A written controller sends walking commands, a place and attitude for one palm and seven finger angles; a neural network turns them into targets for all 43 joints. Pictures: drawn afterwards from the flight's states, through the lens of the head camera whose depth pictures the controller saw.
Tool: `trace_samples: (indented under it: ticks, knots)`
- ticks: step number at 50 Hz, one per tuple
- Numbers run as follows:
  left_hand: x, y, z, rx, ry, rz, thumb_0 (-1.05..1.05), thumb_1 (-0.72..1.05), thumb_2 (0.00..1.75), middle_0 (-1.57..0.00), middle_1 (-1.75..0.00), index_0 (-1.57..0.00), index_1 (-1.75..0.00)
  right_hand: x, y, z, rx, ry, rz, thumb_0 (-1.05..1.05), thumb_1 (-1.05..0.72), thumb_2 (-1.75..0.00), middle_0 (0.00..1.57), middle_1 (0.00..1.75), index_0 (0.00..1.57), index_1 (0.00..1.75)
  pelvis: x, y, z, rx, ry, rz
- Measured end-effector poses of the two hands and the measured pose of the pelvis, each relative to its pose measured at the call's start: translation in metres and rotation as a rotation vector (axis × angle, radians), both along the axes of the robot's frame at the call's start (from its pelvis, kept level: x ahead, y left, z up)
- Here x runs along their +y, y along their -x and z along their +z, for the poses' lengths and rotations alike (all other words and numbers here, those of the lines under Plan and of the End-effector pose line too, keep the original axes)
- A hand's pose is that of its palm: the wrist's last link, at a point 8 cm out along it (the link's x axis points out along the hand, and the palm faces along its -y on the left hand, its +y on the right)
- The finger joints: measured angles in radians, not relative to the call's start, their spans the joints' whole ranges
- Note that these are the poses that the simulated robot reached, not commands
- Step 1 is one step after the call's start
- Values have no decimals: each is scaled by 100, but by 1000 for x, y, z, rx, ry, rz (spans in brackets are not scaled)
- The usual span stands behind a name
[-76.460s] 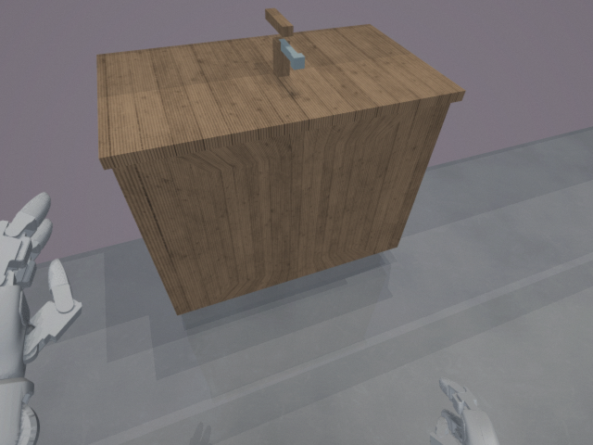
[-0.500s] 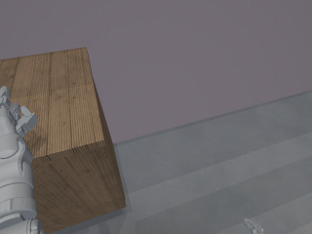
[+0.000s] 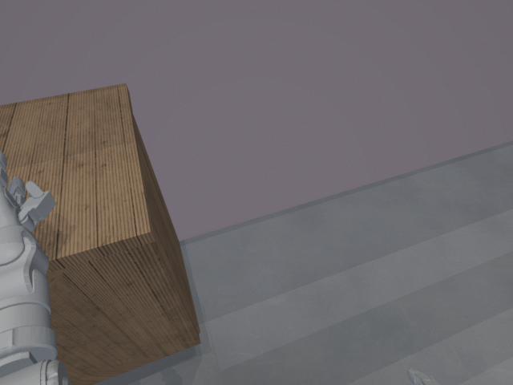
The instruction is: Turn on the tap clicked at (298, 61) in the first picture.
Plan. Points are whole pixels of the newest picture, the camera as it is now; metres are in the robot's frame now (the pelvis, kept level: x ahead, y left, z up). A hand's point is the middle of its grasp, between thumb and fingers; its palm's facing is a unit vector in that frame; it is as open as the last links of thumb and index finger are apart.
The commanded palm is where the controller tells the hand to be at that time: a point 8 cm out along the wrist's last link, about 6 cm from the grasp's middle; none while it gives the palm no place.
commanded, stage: push the lever round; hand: left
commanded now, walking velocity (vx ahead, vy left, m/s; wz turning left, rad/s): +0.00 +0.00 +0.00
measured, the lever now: out of the picture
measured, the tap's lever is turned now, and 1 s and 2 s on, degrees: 84 84 84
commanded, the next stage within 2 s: none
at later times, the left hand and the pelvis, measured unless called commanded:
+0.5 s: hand (77, 185) +0.38 +0.30 +0.12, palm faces +0.68 -0.73 -0.05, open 7.8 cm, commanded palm +0.33 +0.33 +0.12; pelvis +0.01 +0.00 +0.00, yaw +0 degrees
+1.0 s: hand (100, 178) +0.40 +0.27 +0.12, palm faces +0.76 -0.65 -0.07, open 7.8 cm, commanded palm +0.35 +0.29 +0.12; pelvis +0.01 +0.01 +0.00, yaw +1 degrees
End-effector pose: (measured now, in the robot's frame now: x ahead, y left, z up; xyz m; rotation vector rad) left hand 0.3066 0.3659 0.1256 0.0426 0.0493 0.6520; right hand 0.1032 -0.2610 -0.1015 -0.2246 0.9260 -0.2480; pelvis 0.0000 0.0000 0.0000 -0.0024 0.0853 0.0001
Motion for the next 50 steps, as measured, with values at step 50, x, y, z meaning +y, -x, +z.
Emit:
trace_samples:
  ticks: [50]
  knots:
    - [-73, -41, -1, 47, 19, 211, 2, 90, 90, -15, -15, -15, -15, 27, -27, -1, 5, -42, 41, 1, -90, -90, 20, 30, 20, 30, 10, -11, 2, -3, 3, 17]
